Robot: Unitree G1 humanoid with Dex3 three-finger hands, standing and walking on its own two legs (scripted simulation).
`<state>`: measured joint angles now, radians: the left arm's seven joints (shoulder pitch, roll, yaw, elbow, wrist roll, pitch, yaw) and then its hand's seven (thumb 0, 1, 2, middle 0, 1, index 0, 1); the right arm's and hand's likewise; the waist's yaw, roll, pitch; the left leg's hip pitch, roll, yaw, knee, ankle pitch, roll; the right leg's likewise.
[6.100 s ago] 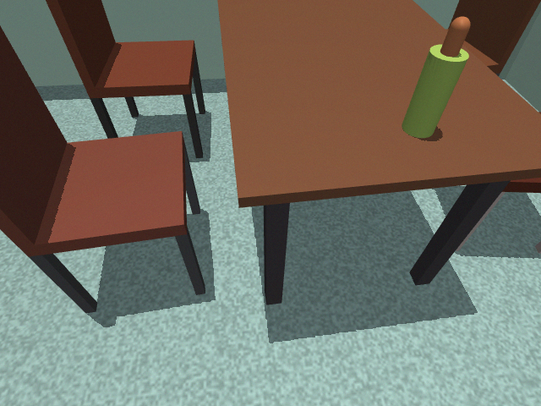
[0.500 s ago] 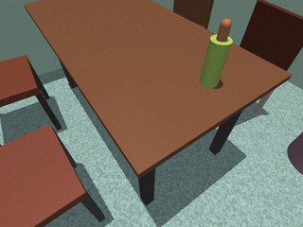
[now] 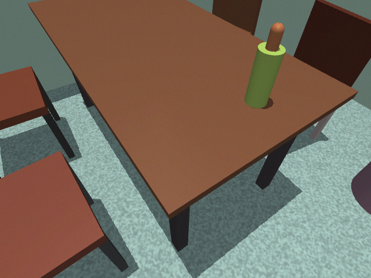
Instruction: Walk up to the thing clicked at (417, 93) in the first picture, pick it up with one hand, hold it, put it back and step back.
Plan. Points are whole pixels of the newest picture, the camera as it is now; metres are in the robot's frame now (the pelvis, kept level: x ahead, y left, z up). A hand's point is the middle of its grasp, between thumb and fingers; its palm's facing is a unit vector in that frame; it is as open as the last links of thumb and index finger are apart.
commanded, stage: stand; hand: right
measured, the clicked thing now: (265, 67) +0.68 -0.23 +0.09
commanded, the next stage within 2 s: walk up in 0.40 s
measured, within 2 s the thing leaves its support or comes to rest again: neither
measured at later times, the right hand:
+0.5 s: hand out of the picture +0.05 -0.27 -0.15, palm faces -0.04 +0.91 -0.41, open 7.3 cm
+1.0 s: hand out of the picture +0.14 -0.49 -0.14, palm faces -0.30 +0.76 -0.58, open 7.4 cm
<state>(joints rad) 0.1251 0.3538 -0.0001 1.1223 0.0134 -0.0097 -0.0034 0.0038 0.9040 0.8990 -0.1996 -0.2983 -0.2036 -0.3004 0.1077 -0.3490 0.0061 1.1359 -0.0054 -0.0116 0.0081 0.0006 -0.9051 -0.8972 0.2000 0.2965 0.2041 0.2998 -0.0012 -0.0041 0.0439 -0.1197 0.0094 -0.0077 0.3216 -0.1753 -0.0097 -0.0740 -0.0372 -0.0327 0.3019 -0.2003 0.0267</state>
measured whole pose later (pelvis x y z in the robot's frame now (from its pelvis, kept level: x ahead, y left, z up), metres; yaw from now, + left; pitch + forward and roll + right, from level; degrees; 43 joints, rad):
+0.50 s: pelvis +0.00 -0.01 -0.01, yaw +4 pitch +0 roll +1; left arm 0.10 0.42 0.09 0.96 0.08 0.09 -0.06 0.01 0.90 0.90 -0.20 -0.30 -0.21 -0.30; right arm 0.24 -0.32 -0.04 1.04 -0.01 -0.06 -0.04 0.00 -0.90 -0.90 0.20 0.30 0.21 0.30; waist -0.01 -0.07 0.06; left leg -0.20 -0.02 -0.07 0.38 -0.19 -0.01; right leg -0.30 -0.01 0.05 0.81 -0.42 0.01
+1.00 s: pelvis +0.02 -0.19 -0.03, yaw +18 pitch -1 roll +0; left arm 0.18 0.38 0.08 0.68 0.09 0.10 -0.09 0.00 0.90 0.90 -0.20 -0.30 -0.21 -0.30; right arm 0.39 -0.46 -0.08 0.90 -0.01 -0.08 -0.09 0.00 -0.90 -0.90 0.20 0.30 0.21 0.30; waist 0.03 -0.06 0.11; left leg -0.46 -0.01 0.09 0.87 -0.45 0.05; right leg -0.34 -0.03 -0.08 0.71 -0.36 -0.07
